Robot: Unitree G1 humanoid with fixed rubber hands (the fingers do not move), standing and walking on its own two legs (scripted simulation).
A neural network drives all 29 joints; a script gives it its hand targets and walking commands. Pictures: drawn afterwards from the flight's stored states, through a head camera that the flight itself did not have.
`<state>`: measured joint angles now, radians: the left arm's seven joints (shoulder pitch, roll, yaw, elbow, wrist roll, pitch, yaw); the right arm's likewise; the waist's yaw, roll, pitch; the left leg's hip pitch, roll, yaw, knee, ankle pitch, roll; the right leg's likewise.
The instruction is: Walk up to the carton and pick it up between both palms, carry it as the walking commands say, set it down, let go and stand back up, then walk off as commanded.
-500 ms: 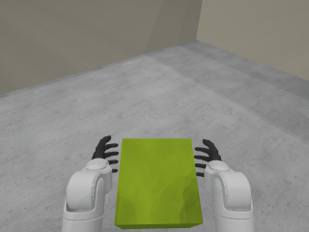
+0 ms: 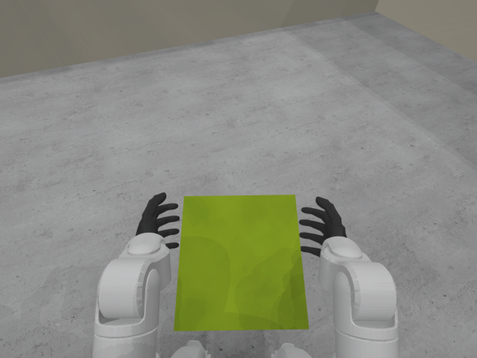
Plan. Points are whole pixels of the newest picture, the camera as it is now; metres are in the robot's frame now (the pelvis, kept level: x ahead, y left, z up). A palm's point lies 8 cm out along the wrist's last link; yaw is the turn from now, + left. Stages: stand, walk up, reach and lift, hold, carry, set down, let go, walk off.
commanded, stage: carry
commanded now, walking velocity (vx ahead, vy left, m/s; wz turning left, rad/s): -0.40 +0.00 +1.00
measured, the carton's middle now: (240, 264) +0.30 +0.00 -0.01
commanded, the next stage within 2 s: none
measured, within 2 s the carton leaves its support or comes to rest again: neither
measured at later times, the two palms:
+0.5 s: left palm out of the picture +0.04 +0.21 +0.12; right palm (278, 338) +0.15 -0.04 +0.12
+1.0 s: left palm out of the picture -0.27 +0.13 +0.13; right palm out of the picture -0.06 -0.03 +0.12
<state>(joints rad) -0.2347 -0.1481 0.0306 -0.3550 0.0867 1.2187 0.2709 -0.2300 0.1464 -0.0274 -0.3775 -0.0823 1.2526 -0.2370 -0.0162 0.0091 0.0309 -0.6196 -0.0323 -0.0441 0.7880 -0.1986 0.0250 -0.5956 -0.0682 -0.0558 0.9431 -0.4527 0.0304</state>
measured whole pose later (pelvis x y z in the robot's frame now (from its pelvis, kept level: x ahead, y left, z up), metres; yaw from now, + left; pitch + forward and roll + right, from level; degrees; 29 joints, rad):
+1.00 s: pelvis -0.33 -0.17 +0.03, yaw +58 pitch +1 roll +4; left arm -0.17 -0.14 0.01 -0.44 0.07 1.20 0.23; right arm -0.19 0.14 0.00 -0.46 -0.07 1.25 -0.26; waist -0.07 -0.03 0.04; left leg -0.56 0.02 0.05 1.08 -0.43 -0.04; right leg -0.42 -0.21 -0.17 0.67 -0.26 0.01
